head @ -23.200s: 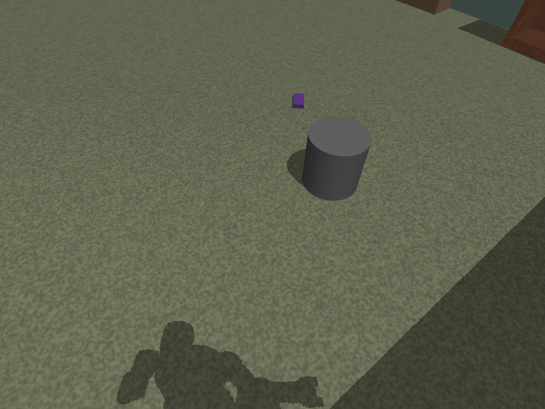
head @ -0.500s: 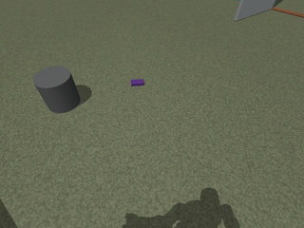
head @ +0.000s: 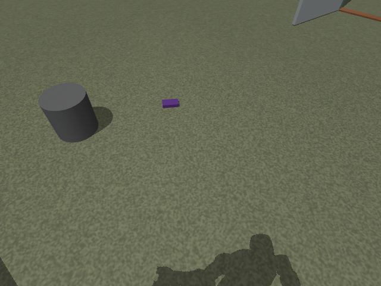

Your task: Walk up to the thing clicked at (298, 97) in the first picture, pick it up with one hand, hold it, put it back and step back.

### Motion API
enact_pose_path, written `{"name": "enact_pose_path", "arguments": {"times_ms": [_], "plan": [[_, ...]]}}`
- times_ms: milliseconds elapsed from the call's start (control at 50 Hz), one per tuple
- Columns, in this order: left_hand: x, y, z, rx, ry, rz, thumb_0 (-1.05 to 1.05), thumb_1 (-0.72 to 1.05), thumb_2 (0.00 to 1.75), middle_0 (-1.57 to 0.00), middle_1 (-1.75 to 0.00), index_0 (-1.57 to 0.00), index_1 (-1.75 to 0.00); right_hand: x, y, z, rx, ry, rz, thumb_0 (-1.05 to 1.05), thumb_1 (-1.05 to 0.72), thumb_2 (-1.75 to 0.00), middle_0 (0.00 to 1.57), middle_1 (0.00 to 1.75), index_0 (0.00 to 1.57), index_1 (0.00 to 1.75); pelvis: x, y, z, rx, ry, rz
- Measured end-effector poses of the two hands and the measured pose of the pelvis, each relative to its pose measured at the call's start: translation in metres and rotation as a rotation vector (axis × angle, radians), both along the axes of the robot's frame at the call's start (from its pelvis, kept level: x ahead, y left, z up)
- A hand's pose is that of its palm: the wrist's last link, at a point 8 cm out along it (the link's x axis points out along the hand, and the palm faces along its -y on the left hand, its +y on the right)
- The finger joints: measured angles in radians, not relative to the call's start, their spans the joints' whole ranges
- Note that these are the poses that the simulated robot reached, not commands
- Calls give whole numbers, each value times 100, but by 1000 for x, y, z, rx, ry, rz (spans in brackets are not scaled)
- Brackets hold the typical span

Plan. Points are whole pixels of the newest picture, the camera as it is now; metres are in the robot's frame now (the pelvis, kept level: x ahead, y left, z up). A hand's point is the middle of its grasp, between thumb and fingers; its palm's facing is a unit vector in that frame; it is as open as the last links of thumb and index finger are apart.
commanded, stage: stand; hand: left
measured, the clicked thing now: (170, 103) +1.53 +0.19 -0.77
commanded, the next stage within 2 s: walk up in 0.94 s
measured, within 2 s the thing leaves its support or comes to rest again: neither
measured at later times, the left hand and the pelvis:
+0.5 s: hand out of the picture +0.07 +0.26 -0.16, palm faces -0.02 -0.94 -0.34, open 7.4 cm; pelvis +0.00 +0.00 +0.00, yaw +0 degrees
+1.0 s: hand out of the picture +0.07 +0.26 -0.15, palm faces +0.00 -0.95 -0.33, open 7.4 cm; pelvis +0.00 +0.01 +0.00, yaw +0 degrees
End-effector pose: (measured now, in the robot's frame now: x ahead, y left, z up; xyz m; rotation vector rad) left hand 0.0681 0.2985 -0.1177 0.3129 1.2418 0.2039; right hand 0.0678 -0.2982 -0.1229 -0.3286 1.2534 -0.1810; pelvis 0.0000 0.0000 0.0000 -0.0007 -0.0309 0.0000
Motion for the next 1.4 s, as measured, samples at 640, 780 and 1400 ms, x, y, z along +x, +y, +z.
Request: {"name": "enact_pose_path", "arguments": {"times_ms": [640,780,1400], "plan": [[-3,6,-1,2,10,2,0,91,90,-21,-30,-20,-30,-2,6,1,1,-1,-3,1,-90,-90,20,30,20,30,1,4,0,0,-3,-4],[-2,6,0,2,3,3,0,91,90,-21,-30,-20,-30,-1,6,1,2,-5,-2,1,-90,-90,20,30,20,30,1,5,0,-1,-5,-2],[75,100,-15,-33,-12,-14,1,91,90,-20,-30,-20,-30,58,39,37,-108,-102,-56,1,-90,-90,20,30,20,30,99,73,-8,3,-30,-19]]}}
